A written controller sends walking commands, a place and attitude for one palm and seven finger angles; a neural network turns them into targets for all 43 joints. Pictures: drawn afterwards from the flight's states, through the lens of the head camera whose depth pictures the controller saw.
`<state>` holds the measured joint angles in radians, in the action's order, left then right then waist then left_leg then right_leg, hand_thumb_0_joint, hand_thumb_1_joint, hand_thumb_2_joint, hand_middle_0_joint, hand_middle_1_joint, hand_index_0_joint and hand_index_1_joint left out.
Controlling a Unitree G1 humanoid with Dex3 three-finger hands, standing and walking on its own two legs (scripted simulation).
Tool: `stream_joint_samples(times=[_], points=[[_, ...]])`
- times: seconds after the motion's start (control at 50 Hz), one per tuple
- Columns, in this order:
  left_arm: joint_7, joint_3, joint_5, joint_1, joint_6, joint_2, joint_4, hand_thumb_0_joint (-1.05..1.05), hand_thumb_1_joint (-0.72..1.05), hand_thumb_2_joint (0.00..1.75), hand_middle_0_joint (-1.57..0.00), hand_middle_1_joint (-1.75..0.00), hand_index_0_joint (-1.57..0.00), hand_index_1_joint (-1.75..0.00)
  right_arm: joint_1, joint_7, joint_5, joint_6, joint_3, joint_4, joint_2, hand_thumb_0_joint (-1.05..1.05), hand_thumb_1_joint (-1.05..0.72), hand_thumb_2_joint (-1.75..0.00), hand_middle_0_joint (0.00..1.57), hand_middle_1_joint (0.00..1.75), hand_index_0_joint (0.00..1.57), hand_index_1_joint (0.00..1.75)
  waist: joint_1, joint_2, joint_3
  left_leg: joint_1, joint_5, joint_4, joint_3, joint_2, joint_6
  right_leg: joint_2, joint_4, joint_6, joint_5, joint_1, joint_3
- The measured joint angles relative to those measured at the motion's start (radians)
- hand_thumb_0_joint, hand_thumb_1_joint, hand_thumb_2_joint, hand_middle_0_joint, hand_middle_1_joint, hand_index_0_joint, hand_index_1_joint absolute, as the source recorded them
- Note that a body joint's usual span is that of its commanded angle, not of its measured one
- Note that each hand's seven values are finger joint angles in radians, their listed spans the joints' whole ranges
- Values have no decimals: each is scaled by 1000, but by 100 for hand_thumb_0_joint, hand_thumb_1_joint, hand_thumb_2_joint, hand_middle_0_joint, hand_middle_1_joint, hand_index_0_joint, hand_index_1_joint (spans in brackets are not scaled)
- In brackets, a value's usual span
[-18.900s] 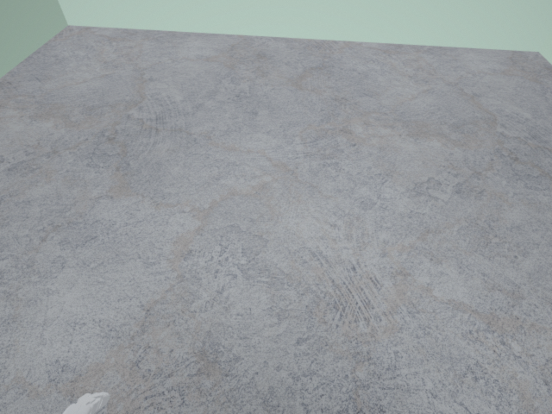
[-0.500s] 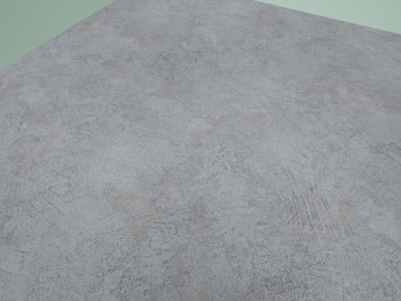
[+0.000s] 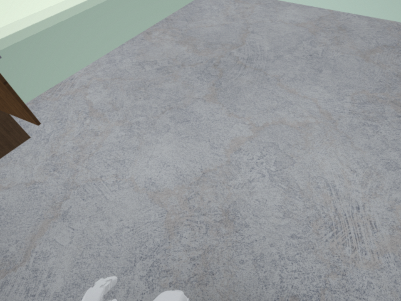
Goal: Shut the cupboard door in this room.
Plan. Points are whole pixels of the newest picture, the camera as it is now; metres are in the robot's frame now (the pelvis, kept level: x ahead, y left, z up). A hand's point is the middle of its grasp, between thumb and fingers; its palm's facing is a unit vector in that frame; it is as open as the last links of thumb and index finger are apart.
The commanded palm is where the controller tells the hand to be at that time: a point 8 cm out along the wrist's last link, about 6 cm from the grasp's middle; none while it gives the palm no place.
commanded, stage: turn or walk to find it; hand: left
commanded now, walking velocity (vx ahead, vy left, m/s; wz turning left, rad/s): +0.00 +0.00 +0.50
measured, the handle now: out of the picture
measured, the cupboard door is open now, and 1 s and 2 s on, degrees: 99 99 99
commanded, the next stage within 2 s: none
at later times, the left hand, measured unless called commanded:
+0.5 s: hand out of the picture -0.04 +0.26 -0.18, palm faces +0.30 -0.92 -0.26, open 7.4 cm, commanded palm none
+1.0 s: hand out of the picture -0.04 +0.19 -0.14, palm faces +0.53 -0.80 -0.27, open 7.4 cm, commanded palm none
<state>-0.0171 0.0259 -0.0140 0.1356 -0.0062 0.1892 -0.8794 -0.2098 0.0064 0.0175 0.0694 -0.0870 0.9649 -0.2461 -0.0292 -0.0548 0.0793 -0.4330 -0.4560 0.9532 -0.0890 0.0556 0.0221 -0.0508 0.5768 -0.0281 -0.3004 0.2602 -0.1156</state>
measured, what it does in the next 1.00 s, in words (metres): steps on the spot, turning left: left foot, then right foot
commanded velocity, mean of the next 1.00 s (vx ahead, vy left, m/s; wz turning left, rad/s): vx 0.10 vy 0.00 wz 0.50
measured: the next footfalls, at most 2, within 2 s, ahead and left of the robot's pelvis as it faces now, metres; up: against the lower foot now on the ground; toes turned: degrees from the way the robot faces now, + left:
left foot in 0.36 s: -0.01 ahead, +0.15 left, +0.00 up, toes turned +17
right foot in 0.78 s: +0.08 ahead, -0.08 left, +0.00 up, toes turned +19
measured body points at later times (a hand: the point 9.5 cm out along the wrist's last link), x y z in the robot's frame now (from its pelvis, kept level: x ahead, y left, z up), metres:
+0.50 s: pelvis -0.02 +0.04 +0.00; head +0.02 +0.07 +0.45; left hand -0.05 +0.31 -0.16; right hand +0.14 -0.18 -0.13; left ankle -0.05 +0.14 -0.73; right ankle -0.01 -0.10 -0.67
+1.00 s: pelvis +0.03 +0.01 +0.01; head +0.06 -0.01 +0.46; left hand -0.07 +0.23 -0.12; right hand +0.20 -0.20 -0.15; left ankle -0.06 +0.14 -0.63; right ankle +0.04 -0.09 -0.73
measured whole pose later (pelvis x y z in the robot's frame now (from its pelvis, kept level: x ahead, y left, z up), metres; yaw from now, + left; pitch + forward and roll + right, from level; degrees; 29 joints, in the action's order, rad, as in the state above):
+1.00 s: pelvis +0.03 +0.01 +0.01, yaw +32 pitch +0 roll +2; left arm -0.01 0.03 -0.02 0.30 0.04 0.17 -0.97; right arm -0.24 0.04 0.03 0.06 -0.09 0.99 -0.25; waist -0.01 -0.03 0.03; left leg -0.56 -0.24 1.20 -0.01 -0.04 0.05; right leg -0.08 0.40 -0.02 -0.29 0.11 -0.20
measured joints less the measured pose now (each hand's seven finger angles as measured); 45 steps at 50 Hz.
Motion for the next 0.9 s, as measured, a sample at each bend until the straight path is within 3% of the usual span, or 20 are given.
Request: stream_joint_samples(times=[0.06,0.14,0.3,0.36,0.42,0.5,0.56,0.66,0.76,0.78,0.84,0.9], points=[[-5,-1,-1,24,-8,-12,-9,0,90,90,-21,-30,-20,-30,-11,9,4,7,-6,8,-11,0,-91,-90,20,30,20,30,-4,1,0,-58,55,191,37,-28,16,-16,-41,0,14,-29,-31],[-7,-1,-5,50,-8,-14,-25,0,90,90,-21,-30,-21,-30,-24,14,3,13,-3,18,-10,0,-91,-90,20,30,20,30,-2,21,2,-50,76,203,64,-71,39,-43,-66,1,23,-45,-71],[1,11,-13,86,-11,20,-54,0,90,90,-21,-30,-21,-30,20,11,-8,3,20,21,7,1,-91,-90,20,30,20,30,34,69,23,91,7,-149,132,-99,37,-104,-26,29,4,-25,-144],[3,24,-6,107,-22,44,-64,0,90,90,-21,-30,-21,-30,36,13,-8,-22,27,-3,7,1,-91,-90,20,30,20,30,40,78,13,174,153,-367,158,-97,13,-129,58,55,-36,11,-172],[-2,38,-2,102,-56,80,-86,0,90,90,-21,-30,-20,-30,63,9,-3,-45,33,-17,30,0,-91,-90,20,30,20,30,50,114,19,158,126,-334,156,-75,-30,-111,286,87,-221,107,-65],[4,44,1,75,-67,91,-100,1,91,90,-20,-30,-20,-30,66,-7,1,-52,43,-26,42,0,-91,-90,20,30,20,30,47,103,11,182,153,-406,118,-64,-37,-60,483,104,-175,195,19],[8,40,3,56,-57,86,-83,1,91,90,-20,-30,-20,-30,64,-9,0,-53,48,-26,44,0,-91,-90,20,30,20,30,47,92,6,200,189,-459,93,-50,-43,-45,485,113,-135,212,50],[6,30,6,15,-50,66,-52,1,91,90,-20,-30,-20,-30,53,-7,3,-47,42,-30,43,0,-91,-90,20,30,20,30,30,69,1,198,209,-478,44,-33,-35,-23,357,118,-145,175,75],[9,16,10,-5,-24,40,-17,0,91,90,-20,-30,-20,-30,34,-4,4,-30,30,-27,31,0,-91,-90,20,30,20,30,13,38,-9,153,184,-410,-9,-17,-6,9,61,105,-61,49,61],[11,14,5,-1,-12,32,-12,0,91,90,-20,-30,-20,-30,27,-3,1,-27,26,-26,24,0,-91,-90,20,30,20,30,14,25,-15,131,159,-367,-18,-19,-7,16,10,78,-42,26,48],[12,4,-3,29,8,5,-5,0,91,90,-20,-30,-20,-30,10,2,4,-9,13,-8,8,0,-91,-90,20,30,20,30,16,1,-20,31,-5,-81,-4,-13,-8,12,14,5,-30,2,5],[11,1,-2,86,22,-10,-27,0,90,90,-21,-30,-20,-30,-5,21,13,-5,5,8,-3,1,-91,-90,20,30,20,30,19,8,-34,-58,75,156,48,-33,1,-7,-66,0,-6,-61,-23]])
